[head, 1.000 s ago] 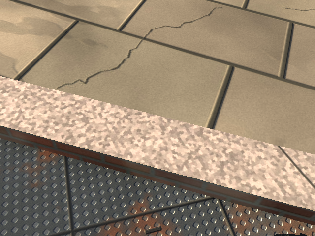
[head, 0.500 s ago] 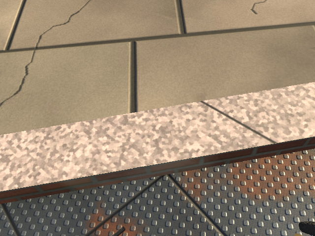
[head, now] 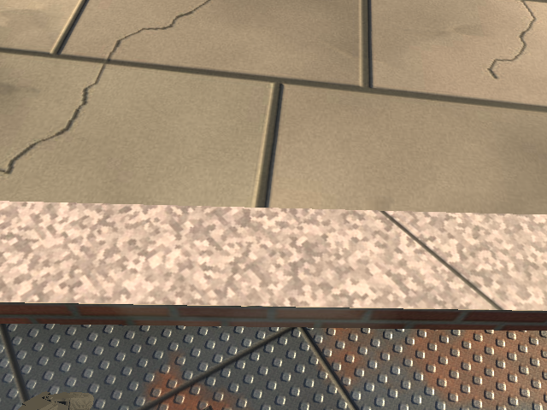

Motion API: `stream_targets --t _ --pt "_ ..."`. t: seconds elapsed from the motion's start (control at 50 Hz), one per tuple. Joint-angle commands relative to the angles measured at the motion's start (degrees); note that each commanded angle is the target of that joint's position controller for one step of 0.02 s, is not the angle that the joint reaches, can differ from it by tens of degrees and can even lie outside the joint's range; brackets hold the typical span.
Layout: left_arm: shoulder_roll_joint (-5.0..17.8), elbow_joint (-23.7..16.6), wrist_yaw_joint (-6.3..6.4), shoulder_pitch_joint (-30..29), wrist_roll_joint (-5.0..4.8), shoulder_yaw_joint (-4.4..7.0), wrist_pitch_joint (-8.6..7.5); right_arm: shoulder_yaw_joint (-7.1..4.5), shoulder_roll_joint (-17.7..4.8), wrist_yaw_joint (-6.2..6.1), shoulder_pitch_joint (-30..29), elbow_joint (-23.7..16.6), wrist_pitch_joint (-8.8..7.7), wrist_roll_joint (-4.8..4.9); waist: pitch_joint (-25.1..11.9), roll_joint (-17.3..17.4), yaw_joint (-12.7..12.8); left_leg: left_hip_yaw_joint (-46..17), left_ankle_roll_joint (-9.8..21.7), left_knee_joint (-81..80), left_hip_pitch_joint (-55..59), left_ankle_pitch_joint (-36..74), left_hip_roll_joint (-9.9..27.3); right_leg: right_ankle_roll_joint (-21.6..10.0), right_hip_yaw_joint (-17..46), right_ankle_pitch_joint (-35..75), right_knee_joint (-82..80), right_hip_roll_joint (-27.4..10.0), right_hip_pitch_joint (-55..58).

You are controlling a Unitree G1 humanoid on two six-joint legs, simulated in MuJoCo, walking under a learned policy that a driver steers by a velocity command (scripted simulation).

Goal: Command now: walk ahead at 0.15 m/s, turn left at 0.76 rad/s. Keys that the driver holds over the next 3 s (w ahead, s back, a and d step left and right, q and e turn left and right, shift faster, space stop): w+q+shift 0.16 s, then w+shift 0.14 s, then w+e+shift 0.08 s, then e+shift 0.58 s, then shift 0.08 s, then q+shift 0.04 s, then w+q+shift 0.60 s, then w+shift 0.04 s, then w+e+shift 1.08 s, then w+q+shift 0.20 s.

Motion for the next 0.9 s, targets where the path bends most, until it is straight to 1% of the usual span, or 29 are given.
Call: stream_targets --t 0.02,0.06,0.08,0.1,0.12,0.14,0.16,0.18,0.2,0.24,0.26,0.28,0.3,0.34,0.38,0.42,0.44,0.46,0.48,0.5,0.54,0.58,0.6,0.62,0.64,0.68,0.7,0.82,0.9 --pt "3.59 -2.13 -2.29 3.09 1.68 0.39 0.29 -2.76 -9.16 0.56 1.62 -2.56 1.90 -1.24 -11.23 7.92 0.80 -15.65 8.92 -9.73 13.65 8.29 8.51 0.77 -1.36 5.59 -3.81 -2.41 -5.09" --pt "3.89 -3.05 -3.85 -0.42 1.41 0.16 0.57 -3.11 -10.19 1.97 2.96 -2.51 2.53 -1.25 -7.19 11.31 -1.24 -21.10 10.19 -15.17 9.88 -17.22 8.21 1.14 -2.41 4.50 -10.15 -1.60 -5.31" --pt "3.69 -5.65 -3.24 -4.42 -3.16 0.88 -2.61 -2.48 -9.17 -0.14 0.59 -5.23 0.74 3.08 -5.58 10.88 -0.83 -26.75 11.96 -16.97 7.88 -21.73 11.35 0.84 0.95 5.51 -16.86 -0.59 -5.63" --pt "3.99 -5.62 -2.71 -6.24 -3.51 0.63 -4.47 -2.38 -9.76 -1.22 0.45 -5.01 -0.20 2.97 -5.19 10.59 -1.44 -28.40 12.02 -16.71 9.20 -21.70 12.50 0.64 2.36 6.41 -20.85 -1.23 -5.48" --pt "4.09 -5.31 -2.29 -6.42 -3.12 0.74 -5.98 -2.57 -10.59 -1.92 0.90 -4.73 -0.86 2.15 -5.34 10.64 -1.60 -28.66 11.60 -15.92 9.86 -20.64 12.47 0.49 2.94 7.47 -24.25 -1.13 -4.81" --pt "4.48 -2.59 -2.88 -2.89 2.17 0.03 -3.76 -3.93 -14.21 0.20 2.68 -2.56 0.57 -3.32 -5.95 12.18 -1.95 -25.33 10.20 -13.90 8.56 -20.49 8.48 0.59 -1.06 6.90 -22.49 -0.19 -1.67" --pt "4.10 -4.76 -2.32 -4.12 -2.62 1.14 -6.52 -2.71 -10.20 -1.29 0.18 -5.67 -0.63 1.70 -4.18 11.08 -0.71 -27.74 10.54 -14.37 3.64 -19.16 10.16 0.62 1.97 8.20 -27.72 -0.10 1.13" --pt "4.29 -3.87 -2.11 -2.87 -3.80 0.78 -7.53 -1.80 -9.07 -1.57 -1.34 -5.93 -1.09 2.14 -4.64 11.43 0.17 -27.05 9.78 -13.66 2.00 -17.28 9.81 0.69 1.26 9.93 -29.91 -0.49 5.07" --pt "4.17 -1.35 -2.48 1.63 0.86 -0.01 -4.93 -3.30 -12.70 1.01 -1.56 -3.96 0.21 -3.17 -5.68 13.46 0.80 -22.58 8.50 -11.63 -0.57 -18.11 5.51 -0.02 -3.50 9.27 -30.60 0.91 10.11" --pt "4.32 0.09 -1.37 8.28 0.83 0.35 -4.21 -2.14 -8.39 1.84 -3.35 -4.62 0.29 -2.69 -4.48 7.91 5.39 -20.77 5.95 -5.15 -12.19 -19.95 2.62 -1.26 -4.54 14.53 -36.03 -0.11 24.14" --pt "7.35 1.21 -0.73 14.74 1.15 1.04 -4.79 -1.04 -5.08 1.65 -4.85 -5.56 -0.39 -2.24 -5.17 2.19 8.78 -16.97 3.92 4.60 -20.87 -21.90 -0.03 -2.99 3.08 7.03 -39.07 -6.95 32.59" --pt "14.58 1.66 -0.51 19.45 2.65 2.33 -5.38 0.82 0.46 1.46 -8.24 -8.97 -1.30 -0.94 -6.71 -12.20 10.71 -6.92 1.43 22.40 -29.43 -19.83 -7.07 -7.52 29.30 -16.63 -52.28 -22.48 34.70" --pt "15.61 2.48 -1.28 16.76 3.08 3.02 -5.53 1.08 -1.31 1.12 -7.27 -9.62 -1.65 -1.51 -3.61 -7.67 6.99 -7.35 1.85 31.56 -34.34 -13.76 -2.19 -11.92 43.86 -23.87 -55.33 -28.12 29.45" --pt "9.06 2.91 -2.31 14.47 1.15 1.57 -5.88 0.48 -4.77 2.06 -6.74 -7.14 -2.20 -2.96 -0.42 -0.31 4.41 -7.69 1.51 33.82 -33.23 -4.89 0.73 -12.05 32.51 -15.91 -51.95 -22.40 25.74" --pt "7.44 4.47 -2.40 16.34 0.09 0.77 -6.31 0.30 -5.98 3.30 -6.61 -6.33 -2.47 -4.83 -1.92 -4.49 3.82 -1.73 -0.33 30.78 -28.74 -2.05 3.20 -11.78 23.85 -8.45 -53.37 -16.35 24.22" --pt "5.65 6.52 -2.63 18.72 -0.33 0.29 -6.58 1.44 -3.99 3.55 -10.22 -7.31 -2.76 -5.33 0.88 -5.19 4.87 2.46 -2.59 24.82 -25.66 -0.04 3.72 -13.14 19.19 8.71 -53.89 -12.72 21.52" --pt "5.33 7.45 -2.46 19.30 -0.28 0.29 -6.48 2.22 -2.35 3.61 -12.04 -8.12 -3.03 -4.85 1.32 -5.20 4.91 3.93 -3.55 20.18 -23.14 -0.53 2.91 -13.20 16.64 21.06 -52.25 -11.58 20.71" --pt "3.96 5.97 -0.96 19.24 -4.16 -0.13 -6.54 3.20 1.37 1.85 -16.35 -10.76 -5.75 0.45 0.72 -4.59 5.90 2.41 -4.08 13.10 -21.04 -1.79 1.93 -14.47 16.25 29.33 -50.44 -12.31 22.20" --pt "5.47 6.59 -0.14 18.74 -4.28 0.14 -6.07 3.87 1.75 1.50 -18.67 -11.36 -7.02 0.43 -0.19 -4.49 5.74 3.28 -4.69 7.77 -17.99 -2.44 0.30 -14.12 14.95 35.08 -48.60 -11.76 22.20" --pt "9.51 9.57 -1.18 20.03 0.36 1.56 -5.40 3.90 0.47 2.47 -15.86 -9.33 -4.89 -4.23 -1.34 -8.10 4.78 7.60 -4.40 6.73 -11.59 -0.12 -2.16 -11.73 11.02 47.82 -45.59 -8.93 19.34" --pt "7.96 10.58 -2.04 22.85 -0.28 1.72 -4.53 3.18 -0.85 1.32 -12.31 -8.37 -3.77 -3.38 -5.36 -9.12 4.23 7.31 -3.13 2.76 -1.70 7.33 -3.88 -8.68 10.86 60.29 -38.59 -7.81 18.09" --pt "6.85 9.23 -2.07 19.77 -2.34 1.73 -4.93 1.94 -4.64 -0.37 -4.28 -6.59 -3.75 -3.53 -9.99 -7.53 -1.12 3.26 -0.59 -3.70 14.73 17.23 0.43 -4.74 10.57 56.88 -28.04 -4.32 10.95" --pt "5.21 6.25 -2.06 16.88 -3.22 1.43 -5.32 0.79 -8.57 -1.41 3.27 -5.69 -3.86 -4.41 -15.65 -1.19 -4.88 -5.90 1.95 -3.25 27.60 24.01 12.61 -3.29 9.54 35.79 -16.14 -2.35 1.47" --pt "-0.43 5.00 -1.12 23.36 -2.85 0.26 -4.84 0.68 -10.59 -1.53 7.23 -6.00 -3.46 -4.74 -23.88 11.23 -1.73 -17.12 3.85 2.51 35.39 46.08 30.71 -3.91 4.29 -9.59 -3.00 0.58 -4.47" --pt "4.28 5.42 0.03 26.32 -2.27 1.04 -2.92 -0.26 -10.69 -1.37 6.71 -5.28 -1.97 -2.89 -27.18 14.37 -2.01 -21.68 8.44 -0.46 30.11 41.30 32.91 -3.86 0.12 -8.60 4.41 0.04 -5.13" --pt "4.55 6.64 -0.83 21.62 -0.12 1.66 -0.79 2.27 -1.42 -1.54 -1.97 -6.08 -1.46 -1.77 -11.26 10.13 1.40 -10.16 6.06 -6.46 16.86 29.10 22.97 -2.69 -0.90 -0.53 5.17 -4.12 -7.70" --pt "4.01 6.69 -1.42 20.98 0.10 1.81 -0.07 2.66 -0.54 -1.69 -3.97 -6.24 -1.43 -2.08 -8.73 10.48 2.55 -5.99 6.08 -8.06 13.19 30.98 20.95 -1.48 -1.66 1.49 5.79 -4.82 -6.83" --pt "0.94 2.40 -3.93 13.91 0.40 1.19 2.13 1.65 -2.02 -2.40 -4.74 -4.18 -2.06 -2.16 -6.29 11.10 4.21 6.24 8.27 -11.17 6.27 32.10 21.31 0.36 -4.16 8.93 0.13 -6.75 -4.87" --pt "0.73 -1.08 -5.51 8.21 -0.23 0.50 2.63 0.62 -4.17 -2.00 -5.53 -4.10 -1.72 -2.47 -6.40 11.58 3.36 12.41 5.49 -9.19 3.82 24.39 21.12 -1.80 -6.82 13.81 -14.13 -6.99 3.36"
